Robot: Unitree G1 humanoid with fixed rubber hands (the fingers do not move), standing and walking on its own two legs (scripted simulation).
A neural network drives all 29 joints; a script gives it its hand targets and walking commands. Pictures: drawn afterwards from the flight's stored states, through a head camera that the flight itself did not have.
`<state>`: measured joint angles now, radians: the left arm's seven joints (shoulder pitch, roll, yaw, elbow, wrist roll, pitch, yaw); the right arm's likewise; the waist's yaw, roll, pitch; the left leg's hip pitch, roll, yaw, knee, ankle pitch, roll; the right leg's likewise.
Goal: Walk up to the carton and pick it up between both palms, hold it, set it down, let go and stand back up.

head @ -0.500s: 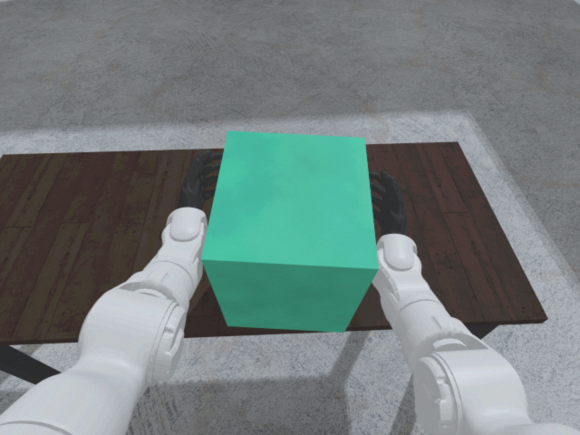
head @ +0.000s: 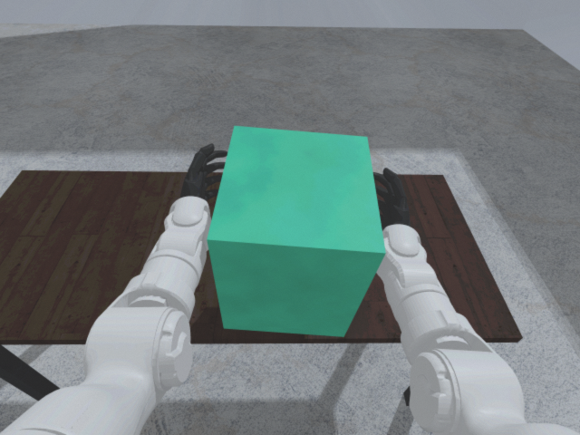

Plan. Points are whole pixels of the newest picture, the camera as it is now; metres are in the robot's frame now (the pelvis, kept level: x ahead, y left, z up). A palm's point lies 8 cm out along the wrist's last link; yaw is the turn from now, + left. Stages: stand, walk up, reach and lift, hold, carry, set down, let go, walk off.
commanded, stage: reach and lift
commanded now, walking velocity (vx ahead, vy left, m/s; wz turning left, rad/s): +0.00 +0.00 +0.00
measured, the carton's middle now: (292, 237) +0.39 +0.01 +0.05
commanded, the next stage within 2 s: hold in 1.58 s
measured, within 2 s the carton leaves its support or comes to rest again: neither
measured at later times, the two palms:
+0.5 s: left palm (188, 191) +0.39 +0.15 +0.15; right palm (402, 206) +0.38 -0.14 +0.14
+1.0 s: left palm (195, 182) +0.38 +0.14 +0.17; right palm (416, 208) +0.36 -0.15 +0.15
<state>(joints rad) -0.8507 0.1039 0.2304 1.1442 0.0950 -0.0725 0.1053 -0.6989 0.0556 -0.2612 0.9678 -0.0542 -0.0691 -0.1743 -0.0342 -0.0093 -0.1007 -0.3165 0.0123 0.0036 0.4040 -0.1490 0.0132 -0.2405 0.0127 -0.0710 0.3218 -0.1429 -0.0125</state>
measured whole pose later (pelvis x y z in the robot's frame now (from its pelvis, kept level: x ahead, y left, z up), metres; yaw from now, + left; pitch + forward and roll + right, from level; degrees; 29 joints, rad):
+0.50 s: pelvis +0.01 -0.01 +0.00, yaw +1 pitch -3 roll -1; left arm -0.58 0.02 0.24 0.40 0.19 0.39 0.06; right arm -0.59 -0.02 0.02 0.61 0.16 0.20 -0.22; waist -0.07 -0.05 -0.02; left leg -0.15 0.01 -0.02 0.37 -0.17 0.00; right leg -0.06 0.02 -0.08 0.27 -0.16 -0.02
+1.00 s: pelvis +0.00 +0.00 +0.00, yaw +0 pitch -5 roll -1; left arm -0.64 -0.03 0.26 0.33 0.27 0.52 0.06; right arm -0.61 -0.01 -0.06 0.59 0.11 0.24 -0.16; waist -0.07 -0.04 0.01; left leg -0.12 0.01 0.00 0.35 -0.14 0.01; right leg -0.05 0.02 -0.05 0.28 -0.14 -0.01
